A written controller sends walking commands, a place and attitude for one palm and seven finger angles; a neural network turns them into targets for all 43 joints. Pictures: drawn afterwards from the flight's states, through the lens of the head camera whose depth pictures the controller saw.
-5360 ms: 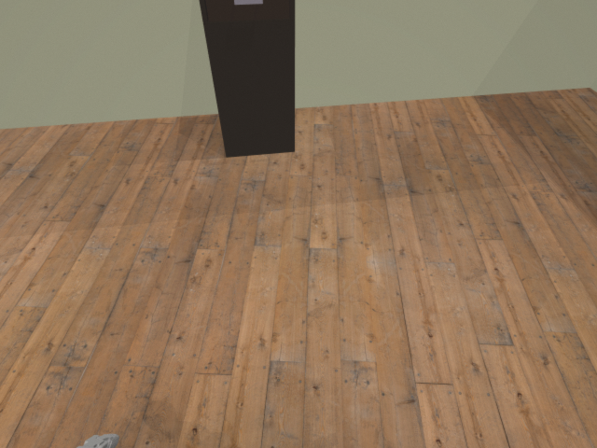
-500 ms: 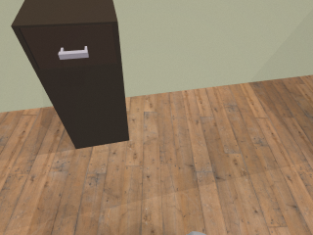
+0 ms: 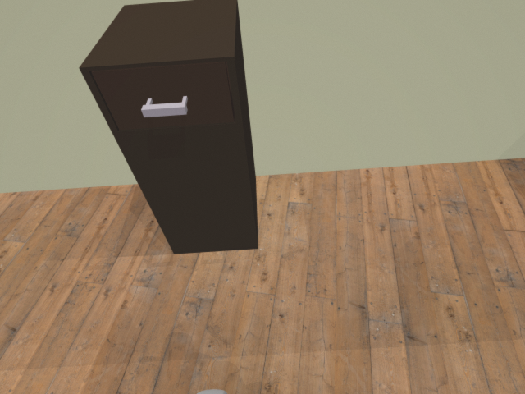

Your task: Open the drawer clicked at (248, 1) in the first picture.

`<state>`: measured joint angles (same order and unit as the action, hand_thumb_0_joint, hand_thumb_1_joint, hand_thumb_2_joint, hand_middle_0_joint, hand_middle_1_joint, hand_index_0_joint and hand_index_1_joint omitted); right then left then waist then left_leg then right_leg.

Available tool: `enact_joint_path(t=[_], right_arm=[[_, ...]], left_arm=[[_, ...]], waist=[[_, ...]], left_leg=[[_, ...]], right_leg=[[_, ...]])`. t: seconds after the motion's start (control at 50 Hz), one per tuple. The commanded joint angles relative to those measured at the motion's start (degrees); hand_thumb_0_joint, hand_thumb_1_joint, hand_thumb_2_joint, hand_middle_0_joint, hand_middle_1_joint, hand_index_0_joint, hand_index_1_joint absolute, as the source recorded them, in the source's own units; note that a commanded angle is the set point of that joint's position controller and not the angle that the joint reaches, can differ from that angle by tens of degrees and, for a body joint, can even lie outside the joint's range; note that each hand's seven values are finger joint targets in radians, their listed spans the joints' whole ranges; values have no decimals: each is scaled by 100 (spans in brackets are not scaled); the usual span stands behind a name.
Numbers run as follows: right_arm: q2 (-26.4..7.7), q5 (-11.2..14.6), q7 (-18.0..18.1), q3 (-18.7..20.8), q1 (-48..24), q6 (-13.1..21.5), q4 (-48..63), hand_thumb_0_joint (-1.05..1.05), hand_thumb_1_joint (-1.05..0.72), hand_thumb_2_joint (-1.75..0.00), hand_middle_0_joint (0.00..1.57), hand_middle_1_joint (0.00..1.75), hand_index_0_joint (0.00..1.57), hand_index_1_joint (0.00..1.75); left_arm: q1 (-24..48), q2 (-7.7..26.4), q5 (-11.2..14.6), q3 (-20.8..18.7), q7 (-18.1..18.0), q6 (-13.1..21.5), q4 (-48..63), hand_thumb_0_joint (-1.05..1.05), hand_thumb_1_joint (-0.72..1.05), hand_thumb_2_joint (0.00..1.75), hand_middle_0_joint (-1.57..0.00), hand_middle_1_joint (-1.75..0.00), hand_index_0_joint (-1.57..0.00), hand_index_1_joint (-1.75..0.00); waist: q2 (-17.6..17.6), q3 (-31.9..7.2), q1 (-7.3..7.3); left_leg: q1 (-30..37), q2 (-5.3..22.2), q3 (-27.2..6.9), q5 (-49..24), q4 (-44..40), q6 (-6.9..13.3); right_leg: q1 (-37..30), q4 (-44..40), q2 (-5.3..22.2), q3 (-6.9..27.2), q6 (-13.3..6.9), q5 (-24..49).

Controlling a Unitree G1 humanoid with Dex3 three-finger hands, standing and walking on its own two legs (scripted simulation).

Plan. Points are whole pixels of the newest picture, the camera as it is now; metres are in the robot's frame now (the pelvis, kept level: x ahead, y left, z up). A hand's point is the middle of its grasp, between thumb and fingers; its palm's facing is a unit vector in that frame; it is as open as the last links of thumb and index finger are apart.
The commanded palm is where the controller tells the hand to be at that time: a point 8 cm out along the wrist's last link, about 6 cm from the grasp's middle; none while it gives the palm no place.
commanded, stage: take the last steps up to it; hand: left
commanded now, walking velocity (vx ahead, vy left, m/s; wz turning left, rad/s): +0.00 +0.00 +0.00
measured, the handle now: (166, 105) +0.79 +0.30 +0.02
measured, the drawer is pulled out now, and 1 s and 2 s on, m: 0.00 0.00 0.00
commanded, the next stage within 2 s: come to a stop and stand still in 0.96 s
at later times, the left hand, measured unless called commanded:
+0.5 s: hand out of the picture +0.05 +0.23 -0.17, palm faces +0.12 -0.97 -0.19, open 7.4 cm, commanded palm none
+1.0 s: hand (169, 381) +0.18 +0.20 -0.18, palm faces +0.17 -0.97 -0.15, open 7.4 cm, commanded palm none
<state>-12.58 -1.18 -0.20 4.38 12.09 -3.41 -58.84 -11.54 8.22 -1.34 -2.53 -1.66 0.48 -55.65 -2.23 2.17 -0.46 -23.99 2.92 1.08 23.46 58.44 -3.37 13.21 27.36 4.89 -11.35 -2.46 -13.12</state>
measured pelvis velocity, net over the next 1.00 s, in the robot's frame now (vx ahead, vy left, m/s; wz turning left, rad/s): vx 0.21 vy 0.03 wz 0.09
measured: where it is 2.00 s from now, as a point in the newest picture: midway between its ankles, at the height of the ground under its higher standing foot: outside the picture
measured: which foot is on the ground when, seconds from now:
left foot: up 0.00-0.18, down 0.20-0.62, up 0.64-1.00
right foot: down 0.00-0.22, up 0.24-0.60, down 0.62-1.00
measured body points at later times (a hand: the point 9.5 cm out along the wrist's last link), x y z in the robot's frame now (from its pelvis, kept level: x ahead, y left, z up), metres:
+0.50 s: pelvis +0.06 +0.04 +0.00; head +0.07 +0.04 +0.45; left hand +0.05 +0.28 -0.16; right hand +0.04 -0.18 -0.16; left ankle -0.02 +0.15 -0.74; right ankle +0.12 -0.09 -0.70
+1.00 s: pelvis +0.21 +0.03 +0.00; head +0.21 +0.04 +0.45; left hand +0.17 +0.25 -0.17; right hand +0.29 -0.20 -0.15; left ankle +0.26 +0.16 -0.73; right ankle +0.18 -0.08 -0.74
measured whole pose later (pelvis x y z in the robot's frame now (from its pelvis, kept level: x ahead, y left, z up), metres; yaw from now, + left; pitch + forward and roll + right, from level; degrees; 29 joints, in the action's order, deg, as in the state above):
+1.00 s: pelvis +0.21 +0.03 +0.00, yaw +5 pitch -1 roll -2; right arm -10.3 -1.4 -0.6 3.0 12.4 1.7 -59.9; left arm -18.2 8.0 -1.4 -2.6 -0.3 2.4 -63.9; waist -0.8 0.8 1.0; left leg -21.4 6.0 6.6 13.7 35.3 -1.2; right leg 6.7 24.3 1.7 -9.8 -0.2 -16.1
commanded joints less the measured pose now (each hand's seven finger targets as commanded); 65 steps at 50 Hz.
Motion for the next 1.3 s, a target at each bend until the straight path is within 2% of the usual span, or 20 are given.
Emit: enact_joint_path(t=[0.0, 0.14, 0.16, 0.18, 0.22, 0.3, 0.5, 0.56, 0.58, 0.6, 0.62, 0.66, 0.74, 0.9, 0.96, 0.98, 1.02, 1.04, 1.14, 1.28], right_arm=[[-139, 46, 1, -37, -231, 77, 427, 0, -90, -90, 20, 30, 20, 30], [-187, 18, -20, -142, 319, 313, 289, 0, -90, -90, 20, 30, 20, 30], [-388, 10, 4, -108, 646, 379, 165, 0, -90, -90, 20, 30, 20, 30], [-847, -57, 37, -7, 966, 396, 85, 0, -90, -90, 20, 30, 20, 30], [-1073, -64, 94, 26, 1131, 380, 38, 0, -90, -90, 20, 30, 20, 30], [-529, 10, 171, -156, 694, 585, 67, 0, -90, -90, 20, 30, 20, 30], [-496, -45, 187, -41, 1196, 644, -378, 0, -90, -90, 20, 30, 20, 30], [-424, -23, 189, -64, 1102, 627, -436, 0, -90, -90, 20, 30, 20, 30], [-282, 34, 157, -86, 1115, 664, -415, 0, -90, -90, 20, 30, 20, 30], [109, 81, 102, -153, 1268, 714, -275, 0, -90, -90, 20, 30, 20, 30], [-112, 88, 107, -133, 1073, 660, -124, 0, -90, -90, 20, 30, 20, 30], [-43, 36, 62, -67, 472, 592, -46, 0, -90, -90, 20, 30, 20, 30], [305, -47, -5, -93, 1068, 401, -275, 0, -90, -90, 20, 30, 20, 30], [224, -1, -77, -135, 241, 511, 98, 0, -90, -90, 20, 30, 20, 30], [129, -1, -34, -154, 592, 598, -34, 0, -90, -90, 20, 30, 20, 30], [-48, 0, -5, -138, 881, 637, -148, 0, -90, -90, 20, 30, 20, 30], [-914, -60, 74, 34, 1691, 608, -247, 0, -90, -90, 20, 30, 20, 30], [-798, -73, 135, -19, 1705, 589, -325, 0, -90, -90, 20, 30, 20, 30], [-242, 19, 308, -257, 273, 618, -76, 0, -90, -90, 20, 30, 20, 30], [-656, -9, 323, 34, 121, 317, -74, 0, -90, -90, 20, 30, 20, 30]], left_arm=[[-638, 1165, -38, -220, -39, 58, 86, 0, 90, 90, -20, -30, -20, -30], [-536, 1272, 0, -236, 51, 52, -214, 0, 90, 90, -20, -30, -20, -30], [-462, 1096, 49, -195, 83, 27, -180, 0, 90, 90, -20, -30, -20, -30], [-391, 769, 66, -128, 137, 10, -43, 0, 90, 90, -20, -30, -20, -30], [224, 697, -56, -80, 155, -1, 208, 0, 90, 90, -20, -30, -20, -30], [-313, 646, -31, -77, 276, 54, -228, 0, 90, 90, -20, -30, -20, -30], [242, 400, 16, -70, 286, 92, -63, 0, 90, 90, -20, -30, -20, -30], [-655, 541, -4, -158, 276, 188, -382, 0, 90, 90, -20, -30, -20, -30], [-1363, 847, -33, -221, 240, 254, -603, 0, 90, 90, -20, -30, -20, -30], [-2058, 1432, -53, -362, 165, 318, -787, 0, 90, 90, -20, -30, -20, -30], [-2225, 1528, 68, -348, 120, 299, -813, 0, 90, 90, -20, -30, -20, -30], [-1233, 1163, 49, -274, 66, 256, -572, 0, 90, 90, -20, -30, -20, -30], [-481, 614, -14, -123, 22, 321, -374, 0, 90, 90, -20, -30, -20, -30], [-858, 887, -9, -154, 85, 320, -572, 0, 90, 90, -20, -30, -20, -30], [-762, 830, 22, -155, 75, 244, -608, 0, 90, 90, -20, -30, -20, -30], [-826, 671, 37, -115, 83, 206, -619, 0, 90, 90, -20, -30, -20, -30], [-890, 237, 47, -35, 141, 171, -391, 0, 90, 90, -20, -30, -20, -30], [-605, 345, -10, -29, 89, 137, -325, 0, 90, 90, -20, -30, -20, -30], [-1009, 140, 104, 61, 35, -8, -766, 0, 90, 90, -20, -30, -20, -30], [-656, 457, 24, -91, -4, -282, -323, 0, 90, 90, -20, -30, -20, -30]], waist=[[1178, -234, 283], [993, -296, 6], [242, -307, -148], [-1154, -113, -300], [-1471, 505, -436], [-631, 429, -38], [-552, 530, -128], [-165, 205, 318], [334, -177, 625], [1854, -696, 781], [1746, -782, 781], [1031, 153, 540], [812, 235, -93], [874, 267, 163], [634, 215, -57], [176, 138, -161], [-1654, -74, -379], [-1575, -43, -457], [-189, -253, 168], [-788, -227, 39]], left_leg=[[-123, -29, 139, 241, -757, -29], [1636, -59, 633, -434, -3218, 220], [2365, 184, 217, -401, -3840, 311], [2622, 1269, -1340, 492, -4422, 738], [1939, 2027, -2411, 1345, -5169, 1389], [2096, 1206, -940, -986, -4918, 1154], [1991, 1305, -459, -2010, -4498, 1247], [1406, 931, -113, -2160, -3347, 945], [755, 583, 224, -1971, -2196, 737], [-526, -104, 712, -213, -460, 470], [-765, -97, 299, 1031, 690, 511], [-1133, 387, -131, 261, 1311, 529], [-185, 516, 150, -521, 270, 315], [116, 286, 509, -780, -1906, 220], [1286, 142, 726, -1277, -2941, 188], [1907, 247, 515, -1285, -3253, 212], [2491, 2014, -1766, -1071, -4368, 1052], [2228, 2096, -2014, -921, -4697, 1202], [1593, 1497, -179, -5021, -4134, 1125], [1739, 1642, -86, -4956, -3807, 1251]], right_leg=[[-675, -954, 1455, 1162, -572, 1945], [180, -979, 1265, 1000, -215, -1168], [836, -413, 940, 660, 60, -1528], [1787, 809, 265, 92, 390, -1713], [2485, 2544, 107, 557, 350, -1848], [2342, 3197, 187, 797, 424, -470], [1403, 1162, 44, 474, 406, -381], [-295, 226, -284, 266, 238, 179], [-1437, -29, 145, 852, 40, 145], [-2523, -705, 1630, 2889, -538, 234], [-2207, -1348, 2159, 3712, -935, -79], [-715, -1736, 1954, 3342, -917, -1670], [556, -1870, 1231, 1496, -523, -586], [-91, -1614, 1132, 1270, -607, -11], [305, -1002, 873, 977, -326, -234], [647, -473, 635, 828, -184, -472], [1681, 1907, -323, 57, 229, -1905], [1837, 2802, -258, 532, 189, -2175], [628, 2064, 130, 1006, 432, -985], [797, 1875, -90, 818, 375, -1070]])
